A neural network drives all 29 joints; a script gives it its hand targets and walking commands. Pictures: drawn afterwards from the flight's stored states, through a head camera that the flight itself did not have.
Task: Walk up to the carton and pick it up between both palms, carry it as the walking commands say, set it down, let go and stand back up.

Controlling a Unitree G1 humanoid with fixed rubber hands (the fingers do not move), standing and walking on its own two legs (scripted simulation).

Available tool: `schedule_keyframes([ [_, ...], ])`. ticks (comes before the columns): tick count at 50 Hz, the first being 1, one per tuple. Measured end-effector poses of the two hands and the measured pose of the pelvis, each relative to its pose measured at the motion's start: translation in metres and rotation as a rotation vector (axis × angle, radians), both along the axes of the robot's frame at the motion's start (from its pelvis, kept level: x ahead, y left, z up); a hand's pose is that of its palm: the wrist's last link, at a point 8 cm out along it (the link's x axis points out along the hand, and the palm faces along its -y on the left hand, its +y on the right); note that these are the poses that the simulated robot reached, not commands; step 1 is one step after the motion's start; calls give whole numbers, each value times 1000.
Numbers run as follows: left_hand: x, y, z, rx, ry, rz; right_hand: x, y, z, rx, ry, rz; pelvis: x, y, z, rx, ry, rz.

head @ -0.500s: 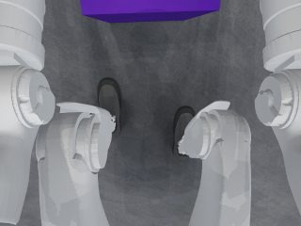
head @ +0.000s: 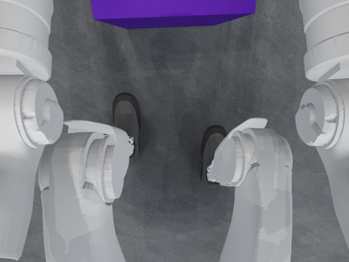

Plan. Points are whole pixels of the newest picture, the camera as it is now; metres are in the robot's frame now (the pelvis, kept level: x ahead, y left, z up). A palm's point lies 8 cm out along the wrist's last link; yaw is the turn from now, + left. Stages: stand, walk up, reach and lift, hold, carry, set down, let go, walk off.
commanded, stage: reach and lift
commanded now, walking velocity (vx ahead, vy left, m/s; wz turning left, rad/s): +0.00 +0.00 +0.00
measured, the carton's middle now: out of the picture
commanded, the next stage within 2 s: none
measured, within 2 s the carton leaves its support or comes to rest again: leaves its support in 1.12 s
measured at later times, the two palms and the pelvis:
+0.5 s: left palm out of the picture +0.56 +0.20 -0.20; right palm out of the picture +0.60 -0.10 -0.18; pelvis +0.00 +0.00 +0.00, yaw +0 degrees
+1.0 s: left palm out of the picture +0.56 +0.20 -0.19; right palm out of the picture +0.59 -0.11 -0.18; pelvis +0.00 +0.00 -0.01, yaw -1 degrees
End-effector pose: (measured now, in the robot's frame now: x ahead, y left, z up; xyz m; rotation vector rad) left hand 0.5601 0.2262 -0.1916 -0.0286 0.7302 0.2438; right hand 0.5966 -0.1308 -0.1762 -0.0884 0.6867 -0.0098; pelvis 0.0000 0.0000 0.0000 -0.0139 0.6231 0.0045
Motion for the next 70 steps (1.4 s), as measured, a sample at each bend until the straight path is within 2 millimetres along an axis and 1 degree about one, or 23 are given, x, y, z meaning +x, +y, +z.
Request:
schedule_keyframes([
  [4,0,-7,-1,-13,3,-13,0,6,0,11,1,15,0,0,0,0,0,0],
  [12,-1,-25,-5,-18,11,-58,-2,23,-3,13,7,67,0,0,0,0,0,-1],
  [30,2,-24,-4,-11,23,-73,-2,27,0,-37,18,113,0,1,-2,-1,-6,-5],
  [45,3,-23,-4,-28,43,-82,-4,26,0,-12,53,119,0,2,-7,0,-22,-10],
  [52,5,-23,-2,-26,50,-84,-6,26,0,16,64,83,-1,2,-7,-2,-24,-12],
  [57,9,-25,6,-15,27,-80,-3,26,7,28,40,48,-2,2,-8,-2,-29,-14],
  [64,12,-24,23,-4,-2,-71,1,28,26,28,4,42,-7,1,-9,0,-48,-21],
  [67,12,-23,32,0,0,-67,1,30,33,17,4,47,-8,1,-8,0,-61,-22],
  [70,14,-23,46,9,-11,-66,1,31,45,0,-4,52,-10,1,-7,1,-78,-22],
])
